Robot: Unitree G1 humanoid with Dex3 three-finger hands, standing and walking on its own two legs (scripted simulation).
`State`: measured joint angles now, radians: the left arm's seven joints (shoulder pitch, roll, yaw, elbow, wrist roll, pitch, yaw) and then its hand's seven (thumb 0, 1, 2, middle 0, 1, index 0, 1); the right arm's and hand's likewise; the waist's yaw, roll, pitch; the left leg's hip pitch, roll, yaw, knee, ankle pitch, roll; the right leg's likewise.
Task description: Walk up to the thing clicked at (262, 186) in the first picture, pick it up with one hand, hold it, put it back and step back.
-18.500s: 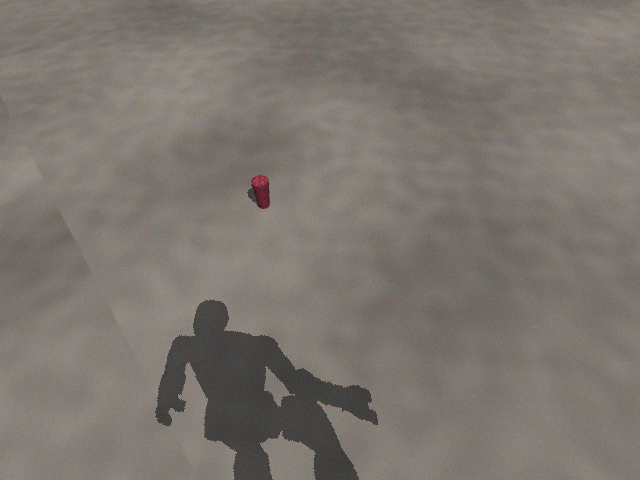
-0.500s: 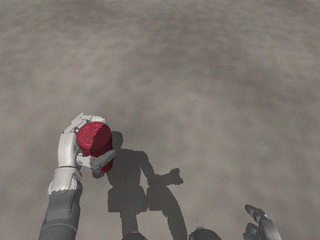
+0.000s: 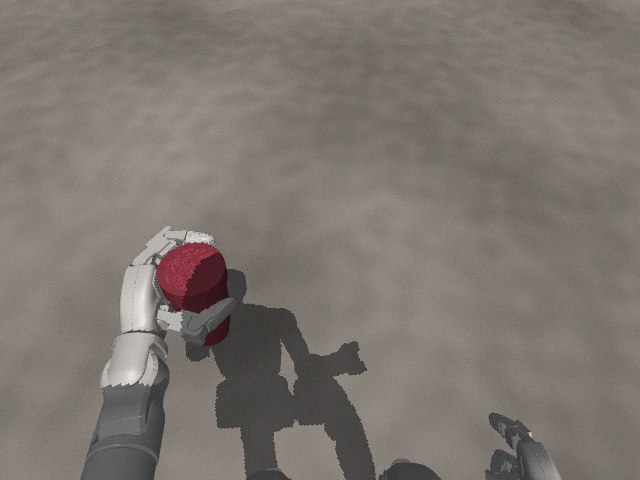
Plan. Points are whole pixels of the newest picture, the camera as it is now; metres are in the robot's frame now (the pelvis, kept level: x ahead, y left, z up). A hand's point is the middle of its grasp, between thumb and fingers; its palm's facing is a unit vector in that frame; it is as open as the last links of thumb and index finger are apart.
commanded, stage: hold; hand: left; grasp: from the side
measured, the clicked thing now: (202, 302) +0.32 +0.17 +0.03
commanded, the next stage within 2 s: crouch in 1.74 s
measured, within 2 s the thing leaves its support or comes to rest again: neither
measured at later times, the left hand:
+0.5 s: hand (199, 292) +0.32 +0.17 +0.06, palm faces +0.07 -1.00 +0.01, open 10.1 cm
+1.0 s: hand (200, 289) +0.33 +0.17 +0.06, palm faces +0.06 -1.00 +0.01, open 10.1 cm
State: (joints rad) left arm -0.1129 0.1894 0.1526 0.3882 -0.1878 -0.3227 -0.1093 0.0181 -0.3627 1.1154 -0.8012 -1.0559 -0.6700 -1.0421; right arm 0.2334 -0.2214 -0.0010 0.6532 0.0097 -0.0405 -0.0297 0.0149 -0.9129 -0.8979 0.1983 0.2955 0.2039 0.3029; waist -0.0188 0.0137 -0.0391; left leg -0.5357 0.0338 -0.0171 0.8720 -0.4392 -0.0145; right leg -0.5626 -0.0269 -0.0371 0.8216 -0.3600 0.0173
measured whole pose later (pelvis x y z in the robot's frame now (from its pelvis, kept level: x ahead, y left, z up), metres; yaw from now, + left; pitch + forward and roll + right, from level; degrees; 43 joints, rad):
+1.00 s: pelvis +0.00 +0.00 +0.00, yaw +0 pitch +6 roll -1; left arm -0.12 0.19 0.15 0.42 -0.19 -0.34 -0.12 0.02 -0.36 1.12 -0.80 -1.06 -0.67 -1.04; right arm 0.24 -0.22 0.00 0.66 0.01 -0.04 -0.03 0.02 -0.92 -0.90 0.20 0.30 0.20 0.30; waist -0.02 0.01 -0.03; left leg -0.52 0.03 -0.02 0.85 -0.43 -0.02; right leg -0.55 -0.03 -0.04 0.80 -0.36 0.02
